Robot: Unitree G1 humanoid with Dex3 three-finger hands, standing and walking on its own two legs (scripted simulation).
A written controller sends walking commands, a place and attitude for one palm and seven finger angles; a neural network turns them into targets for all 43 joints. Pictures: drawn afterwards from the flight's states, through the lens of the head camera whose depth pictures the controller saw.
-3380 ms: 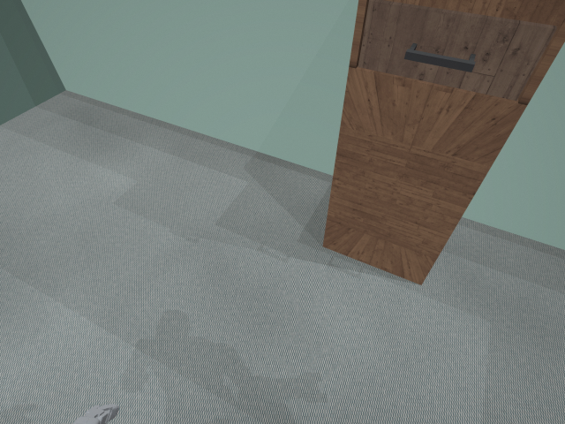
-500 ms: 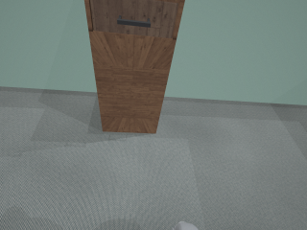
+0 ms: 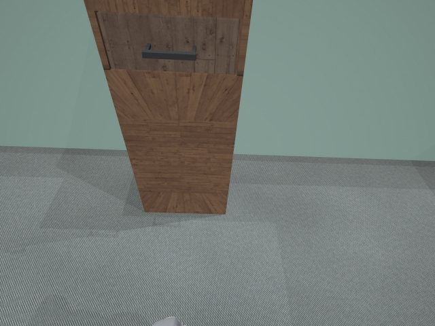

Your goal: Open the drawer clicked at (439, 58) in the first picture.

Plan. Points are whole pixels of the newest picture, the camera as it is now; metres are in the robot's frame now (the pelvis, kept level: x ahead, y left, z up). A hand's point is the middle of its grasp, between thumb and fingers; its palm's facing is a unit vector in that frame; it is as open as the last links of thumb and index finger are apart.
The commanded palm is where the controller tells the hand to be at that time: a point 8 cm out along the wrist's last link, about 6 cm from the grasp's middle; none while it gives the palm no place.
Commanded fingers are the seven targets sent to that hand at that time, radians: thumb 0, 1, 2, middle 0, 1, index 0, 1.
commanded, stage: take the last steps up to it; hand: left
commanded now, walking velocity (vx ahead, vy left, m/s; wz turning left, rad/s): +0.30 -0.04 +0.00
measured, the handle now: (170, 51) +0.78 +0.17 +0.14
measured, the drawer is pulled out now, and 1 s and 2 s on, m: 0.00 0.00 0.00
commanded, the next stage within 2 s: come to a stop and stand still in 0.48 s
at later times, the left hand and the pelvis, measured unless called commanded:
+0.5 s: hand (134, 313) +0.19 +0.19 -0.17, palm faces +0.00 -0.99 -0.14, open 7.3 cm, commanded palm none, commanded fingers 0.00 0.90 0.90 -0.20 -0.30 -0.20 -0.30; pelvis +0.17 +0.01 +0.01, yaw -2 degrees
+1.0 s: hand (161, 251) +0.32 +0.15 -0.15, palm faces +0.05 -0.97 -0.26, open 7.2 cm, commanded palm none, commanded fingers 0.00 0.90 0.90 -0.20 -0.30 -0.20 -0.30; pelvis +0.22 -0.03 +0.00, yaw +0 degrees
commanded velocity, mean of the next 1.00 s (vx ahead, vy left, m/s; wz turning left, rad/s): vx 0.04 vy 0.03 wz -0.01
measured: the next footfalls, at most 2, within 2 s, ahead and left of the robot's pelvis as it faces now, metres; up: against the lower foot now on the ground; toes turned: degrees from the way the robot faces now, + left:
left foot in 0.08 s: +0.17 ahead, +0.09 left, +0.00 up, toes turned +10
right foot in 0.66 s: +0.34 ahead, -0.15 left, +0.00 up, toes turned -10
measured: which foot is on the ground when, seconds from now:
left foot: up 0.00-0.06, down 0.08-0.68, up 0.70-1.00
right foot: down 0.00-0.10, up 0.12-0.64, down 0.66-1.00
